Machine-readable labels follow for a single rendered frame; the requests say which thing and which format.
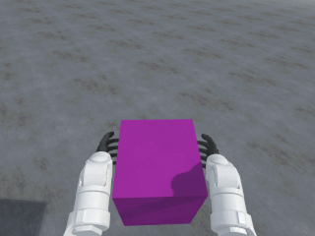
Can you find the left robot hand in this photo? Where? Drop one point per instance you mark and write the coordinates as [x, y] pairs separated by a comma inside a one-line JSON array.
[[103, 145]]

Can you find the carton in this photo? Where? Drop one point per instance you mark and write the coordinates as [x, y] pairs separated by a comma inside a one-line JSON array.
[[159, 177]]

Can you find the robot right forearm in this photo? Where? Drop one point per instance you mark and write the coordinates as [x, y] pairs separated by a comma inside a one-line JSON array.
[[229, 215]]

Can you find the right robot hand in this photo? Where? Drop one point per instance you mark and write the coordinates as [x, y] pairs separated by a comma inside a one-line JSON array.
[[211, 148]]

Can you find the robot left forearm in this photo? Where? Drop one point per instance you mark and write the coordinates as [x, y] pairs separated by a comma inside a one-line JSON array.
[[90, 216]]

